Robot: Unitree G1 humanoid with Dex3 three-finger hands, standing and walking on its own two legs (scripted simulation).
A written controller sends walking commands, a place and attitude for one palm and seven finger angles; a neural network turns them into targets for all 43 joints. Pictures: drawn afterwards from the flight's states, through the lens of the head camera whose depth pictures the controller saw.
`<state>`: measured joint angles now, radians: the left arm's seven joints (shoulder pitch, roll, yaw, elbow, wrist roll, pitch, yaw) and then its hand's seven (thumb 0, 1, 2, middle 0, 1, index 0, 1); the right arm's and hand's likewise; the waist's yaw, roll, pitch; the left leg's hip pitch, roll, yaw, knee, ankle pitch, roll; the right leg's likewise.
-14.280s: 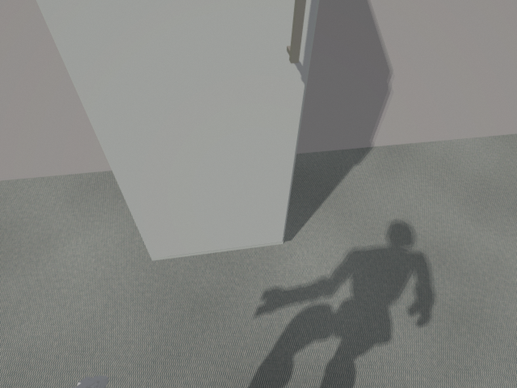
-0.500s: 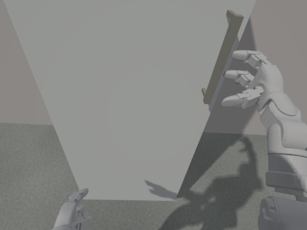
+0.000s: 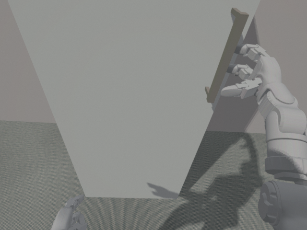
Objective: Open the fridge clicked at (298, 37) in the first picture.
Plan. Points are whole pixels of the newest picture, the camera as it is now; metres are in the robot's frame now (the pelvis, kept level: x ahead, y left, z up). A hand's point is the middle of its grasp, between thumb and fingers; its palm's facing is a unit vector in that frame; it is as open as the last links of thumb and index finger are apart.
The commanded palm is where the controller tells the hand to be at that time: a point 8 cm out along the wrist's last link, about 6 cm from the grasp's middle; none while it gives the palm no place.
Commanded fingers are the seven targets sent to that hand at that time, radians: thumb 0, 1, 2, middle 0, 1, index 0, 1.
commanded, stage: feel for the door with the fingertips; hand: right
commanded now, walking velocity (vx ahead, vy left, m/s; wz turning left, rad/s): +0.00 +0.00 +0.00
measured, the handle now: (221, 60) +0.47 -0.12 +0.27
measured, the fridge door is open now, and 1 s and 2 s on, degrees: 0 0 0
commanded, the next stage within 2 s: slide the fingers in behind the handle in 0.10 s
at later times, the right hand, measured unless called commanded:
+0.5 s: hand (238, 73) +0.42 -0.16 +0.26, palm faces -0.02 +1.00 -0.01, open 13.9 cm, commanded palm +0.39 -0.20 +0.26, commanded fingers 0.00 0.50 -0.30 0.30 1.20 0.30 1.20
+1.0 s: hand (227, 73) +0.41 -0.13 +0.26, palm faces -0.03 +1.00 -0.01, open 14.0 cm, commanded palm +0.38 -0.18 +0.26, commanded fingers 0.00 0.50 -0.30 0.30 1.20 0.30 1.20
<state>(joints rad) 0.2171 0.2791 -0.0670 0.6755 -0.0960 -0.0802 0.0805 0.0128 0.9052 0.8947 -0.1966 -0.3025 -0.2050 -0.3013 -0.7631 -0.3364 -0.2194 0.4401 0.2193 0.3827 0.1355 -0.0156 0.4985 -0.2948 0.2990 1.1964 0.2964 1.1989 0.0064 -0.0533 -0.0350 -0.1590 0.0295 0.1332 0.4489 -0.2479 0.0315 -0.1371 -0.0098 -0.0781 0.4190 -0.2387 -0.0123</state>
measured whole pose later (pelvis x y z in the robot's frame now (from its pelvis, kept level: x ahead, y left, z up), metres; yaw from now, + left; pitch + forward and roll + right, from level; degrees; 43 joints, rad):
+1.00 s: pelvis +0.01 -0.01 +0.00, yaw +0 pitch -2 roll -1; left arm 0.17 0.25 -0.08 0.65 -0.08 -0.05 0.06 0.01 0.90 0.89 -0.20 -0.30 -0.21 -0.30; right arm -0.74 -0.26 -0.18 0.33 0.21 0.43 0.06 -0.02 0.50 -0.29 0.30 1.20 0.30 1.20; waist -0.01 -0.05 -0.04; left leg -0.15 0.03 0.12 0.45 -0.26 0.02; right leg -0.13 0.00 -0.08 0.42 -0.25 -0.02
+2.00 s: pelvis +0.01 +0.00 +0.00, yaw +0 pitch -3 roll -1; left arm 0.17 0.25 -0.07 0.67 -0.08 -0.04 0.06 0.01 0.91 0.89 -0.20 -0.30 -0.20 -0.30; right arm -0.74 -0.20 -0.13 0.31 0.20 0.44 -0.01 -0.02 0.50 -0.29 0.30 1.20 0.26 1.20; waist -0.01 -0.06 -0.03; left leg -0.15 0.03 0.13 0.46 -0.27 0.03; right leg -0.12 -0.01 -0.07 0.42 -0.25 -0.01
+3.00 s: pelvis +0.02 +0.00 +0.00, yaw +1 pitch -2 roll -1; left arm 0.18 0.25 -0.07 0.65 -0.08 -0.02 0.05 0.01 0.91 0.89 -0.20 -0.30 -0.20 -0.30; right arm -0.71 -0.21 -0.16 0.26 0.20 0.45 -0.01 0.01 -0.81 -0.84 0.45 1.39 0.40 1.39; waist 0.01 -0.05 -0.04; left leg -0.15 0.02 0.11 0.44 -0.26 0.03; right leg -0.12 -0.01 -0.09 0.41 -0.26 -0.01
